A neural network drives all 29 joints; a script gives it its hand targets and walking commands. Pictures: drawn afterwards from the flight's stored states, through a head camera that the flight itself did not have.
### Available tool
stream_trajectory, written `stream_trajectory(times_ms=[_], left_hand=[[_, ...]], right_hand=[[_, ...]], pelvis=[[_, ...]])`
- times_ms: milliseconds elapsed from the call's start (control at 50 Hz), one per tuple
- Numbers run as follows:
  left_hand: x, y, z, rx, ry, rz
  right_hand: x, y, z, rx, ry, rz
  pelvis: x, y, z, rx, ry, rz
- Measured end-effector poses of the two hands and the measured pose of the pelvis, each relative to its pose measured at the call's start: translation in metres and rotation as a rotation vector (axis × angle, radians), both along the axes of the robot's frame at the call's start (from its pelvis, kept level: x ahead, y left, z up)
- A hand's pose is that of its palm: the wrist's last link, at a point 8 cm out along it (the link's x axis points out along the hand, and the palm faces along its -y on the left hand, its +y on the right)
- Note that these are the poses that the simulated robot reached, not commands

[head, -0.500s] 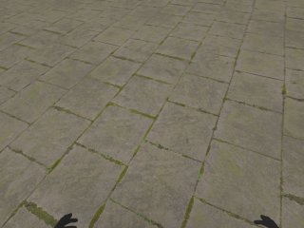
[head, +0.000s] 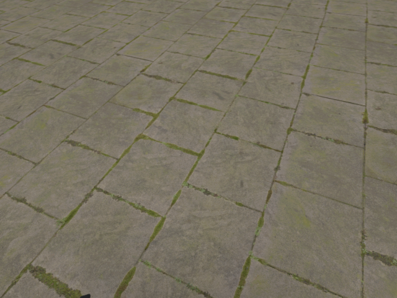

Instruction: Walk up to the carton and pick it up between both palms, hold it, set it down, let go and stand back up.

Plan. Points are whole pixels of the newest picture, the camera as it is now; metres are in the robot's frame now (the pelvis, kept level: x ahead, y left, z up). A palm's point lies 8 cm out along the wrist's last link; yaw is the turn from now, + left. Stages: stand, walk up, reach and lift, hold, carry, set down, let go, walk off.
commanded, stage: stand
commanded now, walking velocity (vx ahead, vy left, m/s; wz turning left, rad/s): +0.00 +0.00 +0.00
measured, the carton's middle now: out of the picture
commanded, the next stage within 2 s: none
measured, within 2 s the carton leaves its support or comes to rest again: neither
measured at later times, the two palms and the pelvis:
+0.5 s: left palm out of the picture +0.07 +0.30 -0.11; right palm out of the picture +0.08 -0.29 -0.12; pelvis +0.00 +0.00 +0.00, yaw +0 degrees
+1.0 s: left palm out of the picture +0.08 +0.30 -0.11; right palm out of the picture +0.07 -0.29 -0.12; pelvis +0.01 +0.00 +0.00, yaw +0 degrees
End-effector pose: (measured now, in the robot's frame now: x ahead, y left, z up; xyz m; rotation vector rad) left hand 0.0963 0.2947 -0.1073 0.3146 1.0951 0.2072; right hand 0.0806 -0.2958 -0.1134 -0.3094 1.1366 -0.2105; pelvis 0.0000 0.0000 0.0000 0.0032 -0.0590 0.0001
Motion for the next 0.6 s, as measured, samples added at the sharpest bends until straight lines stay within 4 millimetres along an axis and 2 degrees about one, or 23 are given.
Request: stream_trajectory(times_ms=[320,600], left_hand=[[-0.018,0.004,-0.004,0.003,0.060,0.019],[-0.021,0.005,-0.006,0.007,0.082,0.023]], right_hand=[[-0.001,0.007,-0.004,0.011,0.018,-0.003],[-0.006,0.003,-0.002,0.001,0.034,-0.024]], pelvis=[[0.001,0.002,0.001,0.001,0.007,-0.006],[0.004,0.003,0.002,0.001,0.009,-0.007]])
